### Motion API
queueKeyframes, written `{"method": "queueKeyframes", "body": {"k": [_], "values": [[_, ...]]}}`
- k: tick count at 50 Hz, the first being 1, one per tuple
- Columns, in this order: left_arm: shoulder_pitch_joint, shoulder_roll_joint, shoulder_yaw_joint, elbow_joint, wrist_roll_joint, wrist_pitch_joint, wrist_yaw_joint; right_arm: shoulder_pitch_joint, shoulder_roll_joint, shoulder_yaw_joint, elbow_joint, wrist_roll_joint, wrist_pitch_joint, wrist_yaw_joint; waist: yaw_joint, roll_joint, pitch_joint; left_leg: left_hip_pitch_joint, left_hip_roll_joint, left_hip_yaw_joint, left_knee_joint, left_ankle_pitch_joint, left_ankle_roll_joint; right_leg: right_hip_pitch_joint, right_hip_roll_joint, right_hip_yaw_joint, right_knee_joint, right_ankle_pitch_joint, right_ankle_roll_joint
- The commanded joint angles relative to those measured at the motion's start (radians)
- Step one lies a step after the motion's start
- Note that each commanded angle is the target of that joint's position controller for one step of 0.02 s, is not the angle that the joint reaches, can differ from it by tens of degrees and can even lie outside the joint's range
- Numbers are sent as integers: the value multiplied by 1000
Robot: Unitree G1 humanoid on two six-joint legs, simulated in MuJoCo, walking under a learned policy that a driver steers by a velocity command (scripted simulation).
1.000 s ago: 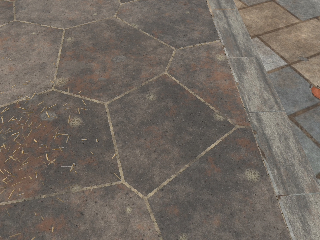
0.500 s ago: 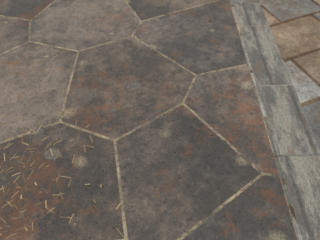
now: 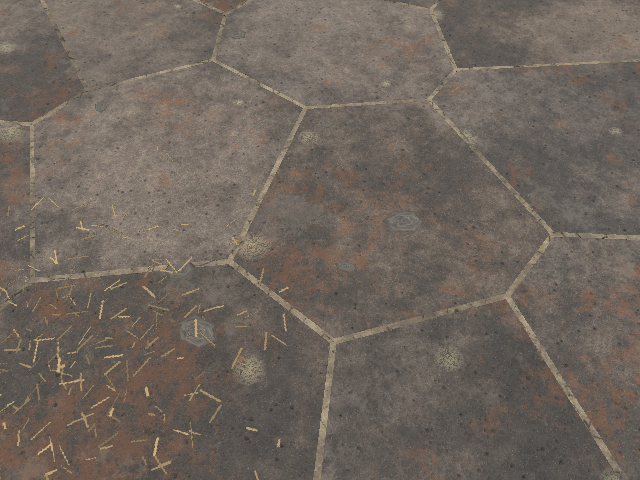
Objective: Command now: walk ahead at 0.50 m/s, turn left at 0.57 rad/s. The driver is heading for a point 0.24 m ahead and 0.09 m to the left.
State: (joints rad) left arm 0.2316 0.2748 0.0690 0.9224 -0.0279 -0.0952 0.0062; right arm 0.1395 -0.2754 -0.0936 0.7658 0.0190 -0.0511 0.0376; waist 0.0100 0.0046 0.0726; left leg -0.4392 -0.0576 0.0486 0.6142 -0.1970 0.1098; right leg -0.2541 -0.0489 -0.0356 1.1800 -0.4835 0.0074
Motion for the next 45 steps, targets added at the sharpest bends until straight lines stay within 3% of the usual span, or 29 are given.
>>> {"method": "queueKeyframes", "body": {"k": [1,2,4,6,9,11,13,15,17,18,19,20,21,22,23,24,26,28,30,31,32,33,34,35,36,39,45], "values": [[-81,122,22,-113,11,-66,-2,116,-117,-30,-37,-4,-24,-9,-43,-3,-153,477,282,-490,-335,135,207,-476,-58,119,42,115,-30],[-52,136,31,-102,17,-49,-1,64,-91,-17,-59,-16,-25,-14,-7,4,-132,382,262,-419,-348,290,192,-401,-80,118,1,145,-19],[-23,116,33,-99,30,-18,2,52,-110,-18,-64,-21,-27,-24,22,-1,-121,276,249,-328,-348,565,188,-328,-79,90,-68,157,17],[-52,82,23,-114,42,-2,8,76,-137,-22,-51,-22,-26,-39,23,14,-111,213,211,-231,-344,726,171,-306,-55,60,-183,243,43],[-133,52,6,-136,40,0,1,101,-134,-20,-36,-13,-9,-55,-15,61,-123,198,140,-135,-323,702,105,-242,-11,31,-439,476,41],[-186,57,3,-151,34,-5,-11,135,-132,-16,-20,-13,0,-61,-50,76,-141,234,147,-145,-312,624,80,-208,14,30,-549,606,33],[-208,72,4,-158,34,-6,-20,143,-122,-9,-5,-18,3,-62,-59,86,-139,279,176,-180,-290,560,75,-203,19,48,-606,619,20],[-201,99,11,-157,43,-12,-26,133,-111,-3,7,-21,5,-62,-48,94,-133,335,209,-224,-234,545,72,-208,18,64,-644,553,-7],[-135,118,19,-133,54,-22,-28,108,-100,3,14,-17,9,-64,-1,87,-141,364,199,-242,-134,547,46,-134,29,52,-733,570,-43],[-93,146,26,-121,65,-28,-24,122,-93,6,13,-22,7,-64,12,47,-173,342,142,-221,-47,521,6,-13,-3,76,-768,855,-70],[-69,192,30,-125,83,-30,-20,191,-70,13,8,-38,0,-61,-25,-53,-264,225,64,-199,92,298,-40,204,-128,185,-684,1221,-143],[-27,140,14,-113,84,-14,-15,302,-36,27,41,-26,-1,-62,-24,-194,-390,92,8,-179,294,-112,-104,388,-284,344,-659,1350,-309],[4,71,-4,-96,55,2,-19,258,-88,20,40,-17,13,-58,13,-225,-412,24,3,-180,413,-508,-139,380,-340,458,-722,1222,-363],[-27,68,-12,-96,37,14,-24,204,-126,8,28,-7,34,-59,12,-141,-347,-19,36,-201,466,-526,-151,306,-319,466,-762,939,-333],[-75,76,-12,-101,34,26,-23,163,-117,6,27,-3,60,-66,0,-96,-275,-45,62,-182,481,-479,-163,217,-290,448,-807,683,-296],[-137,79,-15,-112,38,36,-22,147,-108,5,29,-8,84,-71,-16,-85,-203,-29,87,-166,427,-434,-167,99,-259,405,-860,492,-261],[-221,95,-9,-121,51,58,-15,157,-71,12,45,-12,105,-80,-47,-146,-137,89,98,-120,235,-348,-168,-69,-174,306,-929,273,-197],[-214,95,-5,-109,50,69,-6,184,-45,17,79,-19,96,-80,-48,-162,-158,209,81,-81,83,-199,-155,-106,-130,231,-931,238,-178],[-197,88,-8,-92,33,73,1,212,-40,15,112,-27,88,-73,-63,-138,-177,314,62,-45,-71,-27,-129,-123,-110,192,-913,128,-151],[-175,68,-15,-80,30,73,1,197,-44,16,110,-38,87,-71,-59,-117,-166,334,73,-57,-122,0,-110,-140,-93,182,-909,37,-112],[-158,54,-21,-70,35,71,-1,165,-75,14,93,-49,85,-73,-40,-70,-132,313,134,-127,-173,-16,-82,-158,-69,162,-881,-24,-67],[-141,65,-15,-73,41,70,-2,135,-127,4,91,-41,84,-77,9,18,-84,187,156,-160,-193,-194,-45,-119,-14,105,-857,3,-33],[-167,59,-16,-72,46,70,0,121,-95,11,101,-38,73,-75,4,55,-61,68,143,-159,-231,-333,-43,-15,8,71,-810,94,-14],[-168,51,-17,-68,44,69,3,103,-67,19,105,-40,59,-74,10,72,-53,27,139,-157,-256,-335,-63,40,7,70,-773,165,-17],[-152,46,-17,-55,40,70,7,90,-64,21,111,-41,46,-73,18,83,-52,26,135,-151,-261,-281,-82,61,4,69,-752,215,-29],[-124,51,-15,-24,37,70,10,118,-63,22,132,-30,20,-71,9,53,-71,98,126,-135,-221,-108,-99,57,5,65,-724,351,-47],[-124,54,-12,18,30,78,9,161,-59,28,172,-23,22,-73,-10,12,-94,165,114,-114,-182,57,-89,77,5,59,-693,502,-43]]}}
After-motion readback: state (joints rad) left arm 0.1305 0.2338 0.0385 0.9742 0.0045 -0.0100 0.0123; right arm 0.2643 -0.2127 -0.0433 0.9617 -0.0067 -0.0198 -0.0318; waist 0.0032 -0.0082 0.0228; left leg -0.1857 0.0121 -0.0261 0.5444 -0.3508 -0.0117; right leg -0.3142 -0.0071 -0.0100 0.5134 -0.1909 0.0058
